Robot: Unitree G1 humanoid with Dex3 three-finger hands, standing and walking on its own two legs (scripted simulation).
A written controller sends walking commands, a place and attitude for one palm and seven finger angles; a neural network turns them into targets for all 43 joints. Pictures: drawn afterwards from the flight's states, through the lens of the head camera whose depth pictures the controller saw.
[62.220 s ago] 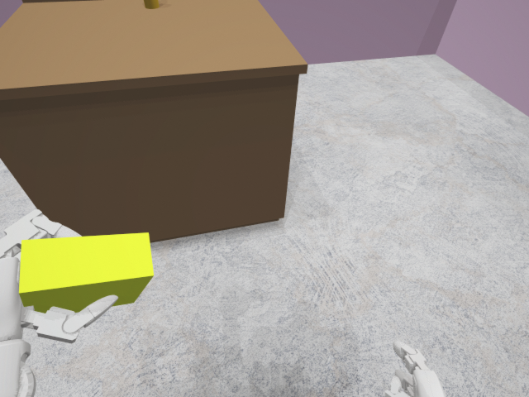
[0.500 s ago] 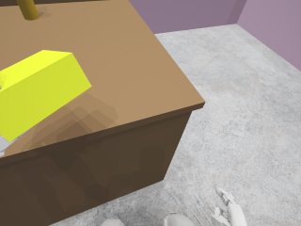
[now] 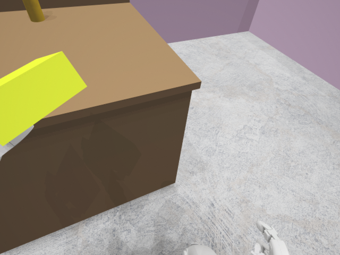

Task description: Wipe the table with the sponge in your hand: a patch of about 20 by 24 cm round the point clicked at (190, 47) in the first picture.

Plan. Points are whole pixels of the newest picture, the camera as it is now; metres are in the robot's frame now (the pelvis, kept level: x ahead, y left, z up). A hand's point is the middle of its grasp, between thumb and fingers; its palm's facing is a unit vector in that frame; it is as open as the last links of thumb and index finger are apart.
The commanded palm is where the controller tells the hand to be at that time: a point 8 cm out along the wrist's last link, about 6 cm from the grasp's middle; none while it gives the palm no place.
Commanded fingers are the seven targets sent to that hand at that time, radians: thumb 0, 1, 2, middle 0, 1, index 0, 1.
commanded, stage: stop stepping back and stand still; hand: left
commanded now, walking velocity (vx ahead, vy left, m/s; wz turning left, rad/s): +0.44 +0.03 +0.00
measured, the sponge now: (35, 86) +0.28 +0.22 +0.29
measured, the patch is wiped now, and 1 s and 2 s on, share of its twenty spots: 0.95 0.95 0.95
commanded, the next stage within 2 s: stand and wait in 0.78 s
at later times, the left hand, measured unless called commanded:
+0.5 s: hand out of the picture +0.11 +0.21 +0.30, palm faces +0.55 -0.78 -0.29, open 8.9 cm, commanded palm +0.05 +0.24 +0.30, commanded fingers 0.00 0.10 1.30 -1.20 -1.60 -1.20 -1.60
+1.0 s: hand out of the picture +0.09 +0.18 +0.29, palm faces +0.54 -0.77 -0.33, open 8.9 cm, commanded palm +0.03 +0.23 +0.30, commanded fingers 0.00 0.10 1.30 -1.20 -1.60 -1.20 -1.60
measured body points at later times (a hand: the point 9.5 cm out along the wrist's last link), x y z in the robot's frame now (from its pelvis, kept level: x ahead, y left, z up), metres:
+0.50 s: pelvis -0.11 -0.04 +0.01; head -0.15 -0.04 +0.46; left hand +0.08 +0.25 +0.31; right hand +0.03 -0.26 -0.08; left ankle -0.08 +0.10 -0.72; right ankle -0.07 -0.13 -0.69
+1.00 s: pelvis -0.12 -0.06 +0.01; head -0.13 -0.07 +0.46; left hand +0.06 +0.22 +0.30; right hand +0.05 -0.29 -0.08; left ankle -0.11 +0.09 -0.71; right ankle -0.07 -0.14 -0.72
